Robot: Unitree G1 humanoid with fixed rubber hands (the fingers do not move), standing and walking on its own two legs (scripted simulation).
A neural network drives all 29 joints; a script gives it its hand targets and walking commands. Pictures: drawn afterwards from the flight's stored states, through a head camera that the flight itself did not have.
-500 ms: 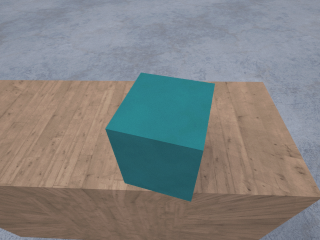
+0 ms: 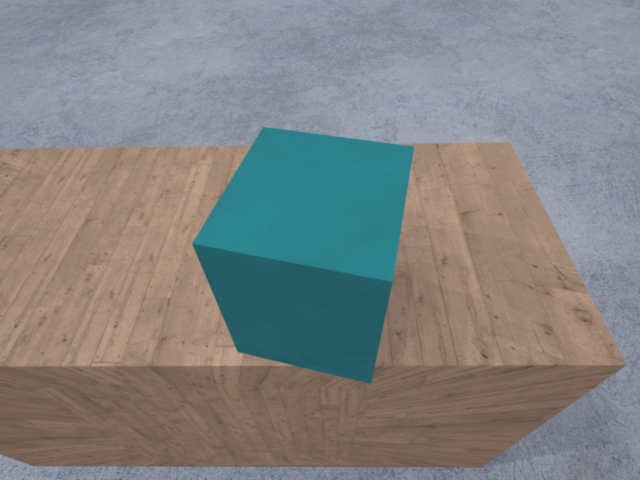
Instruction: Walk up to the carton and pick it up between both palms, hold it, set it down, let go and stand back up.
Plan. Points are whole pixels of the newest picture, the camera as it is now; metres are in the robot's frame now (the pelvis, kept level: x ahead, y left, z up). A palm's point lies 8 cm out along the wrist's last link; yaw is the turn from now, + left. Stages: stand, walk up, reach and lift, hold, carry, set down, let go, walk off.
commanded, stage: walk up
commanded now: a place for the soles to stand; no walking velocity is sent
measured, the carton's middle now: (318, 258) +0.40 +0.03 +0.05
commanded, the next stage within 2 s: reach and lift in 0.56 s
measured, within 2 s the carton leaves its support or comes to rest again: neither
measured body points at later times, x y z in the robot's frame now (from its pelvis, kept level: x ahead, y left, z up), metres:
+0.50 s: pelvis -0.01 +0.00 +0.00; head +0.01 +0.01 +0.45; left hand +0.09 +0.28 -0.14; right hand +0.06 -0.29 -0.14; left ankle +0.01 +0.13 -0.74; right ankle +0.02 -0.11 -0.74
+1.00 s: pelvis +0.00 +0.00 -0.02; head +0.02 +0.04 +0.43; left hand +0.18 +0.25 -0.12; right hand +0.13 -0.25 -0.11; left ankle +0.01 +0.13 -0.74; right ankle +0.02 -0.12 -0.74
